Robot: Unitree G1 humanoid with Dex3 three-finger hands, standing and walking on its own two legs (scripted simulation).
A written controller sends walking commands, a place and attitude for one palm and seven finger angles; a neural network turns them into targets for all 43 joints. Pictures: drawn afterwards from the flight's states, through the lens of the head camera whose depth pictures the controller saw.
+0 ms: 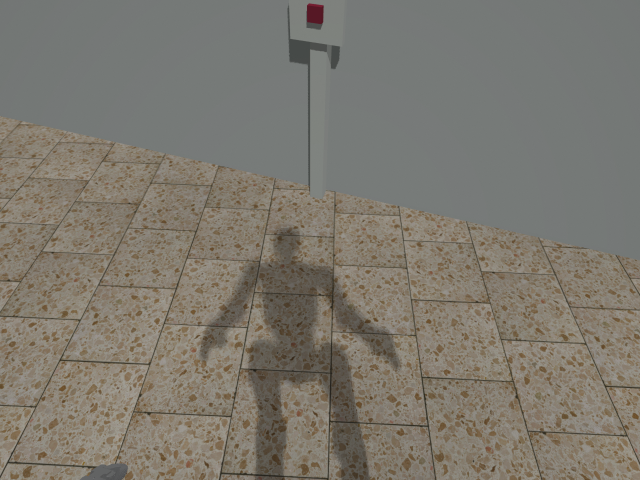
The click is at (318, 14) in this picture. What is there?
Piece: button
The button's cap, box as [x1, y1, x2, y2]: [307, 3, 323, 23]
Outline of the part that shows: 309,3 307,5 307,21 321,23 323,5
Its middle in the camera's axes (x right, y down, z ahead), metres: -0.02 -0.70 +1.20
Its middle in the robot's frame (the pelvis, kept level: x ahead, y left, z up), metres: +1.38 +0.08 +0.04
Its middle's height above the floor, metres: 0.81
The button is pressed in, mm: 0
